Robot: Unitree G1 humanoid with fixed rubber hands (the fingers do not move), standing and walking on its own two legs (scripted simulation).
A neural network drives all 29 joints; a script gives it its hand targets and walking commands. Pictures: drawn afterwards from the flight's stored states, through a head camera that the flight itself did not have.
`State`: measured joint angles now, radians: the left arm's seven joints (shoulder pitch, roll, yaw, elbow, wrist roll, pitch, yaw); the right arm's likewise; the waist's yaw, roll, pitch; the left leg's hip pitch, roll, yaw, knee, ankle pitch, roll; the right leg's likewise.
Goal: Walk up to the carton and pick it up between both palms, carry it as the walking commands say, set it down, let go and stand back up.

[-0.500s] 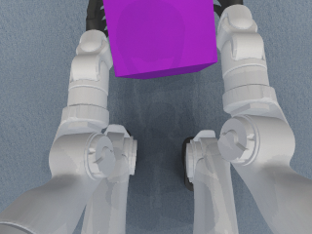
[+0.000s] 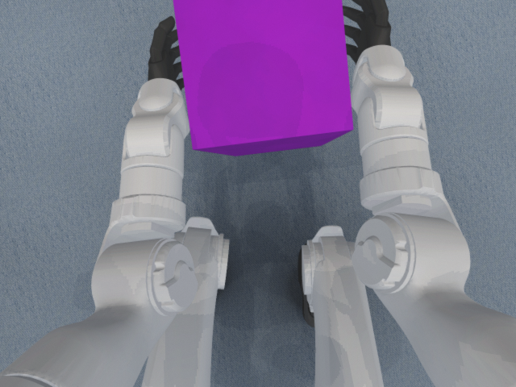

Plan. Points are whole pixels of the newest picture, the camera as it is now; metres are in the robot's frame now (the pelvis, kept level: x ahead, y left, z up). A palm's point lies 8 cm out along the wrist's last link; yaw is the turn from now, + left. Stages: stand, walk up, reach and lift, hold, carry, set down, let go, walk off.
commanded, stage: reach and lift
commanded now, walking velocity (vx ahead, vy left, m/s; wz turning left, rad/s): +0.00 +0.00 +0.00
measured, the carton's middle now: (269, 93) +0.51 +0.01 -0.18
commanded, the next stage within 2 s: none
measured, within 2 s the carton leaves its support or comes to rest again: neither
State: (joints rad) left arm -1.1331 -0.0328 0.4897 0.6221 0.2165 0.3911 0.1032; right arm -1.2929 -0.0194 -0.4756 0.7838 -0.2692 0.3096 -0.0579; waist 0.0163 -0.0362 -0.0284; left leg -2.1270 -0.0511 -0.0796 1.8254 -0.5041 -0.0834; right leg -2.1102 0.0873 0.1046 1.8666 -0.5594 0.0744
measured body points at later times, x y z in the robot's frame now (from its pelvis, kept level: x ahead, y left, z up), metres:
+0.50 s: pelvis +0.00 +0.00 +0.05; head +0.29 +0.00 +0.40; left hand +0.49 +0.15 -0.05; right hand +0.54 -0.11 -0.02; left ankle +0.11 +0.14 -0.43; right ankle +0.09 -0.14 -0.43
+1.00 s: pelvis +0.02 +0.00 +0.11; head +0.26 +0.00 +0.49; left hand +0.47 +0.15 +0.03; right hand +0.52 -0.11 +0.05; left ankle +0.11 +0.14 -0.43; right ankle +0.09 -0.14 -0.43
